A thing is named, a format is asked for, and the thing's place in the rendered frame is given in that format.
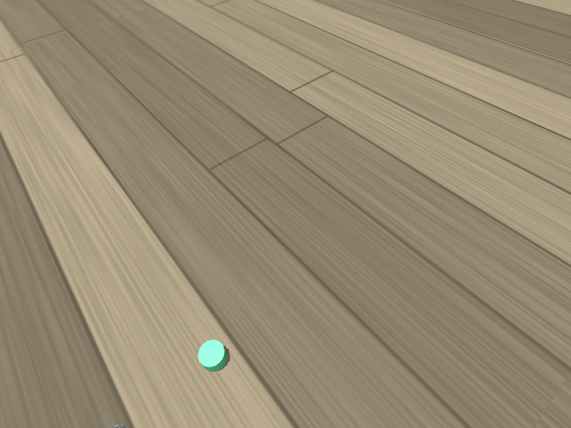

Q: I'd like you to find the tin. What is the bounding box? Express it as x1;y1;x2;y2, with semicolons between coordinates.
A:
198;340;228;372

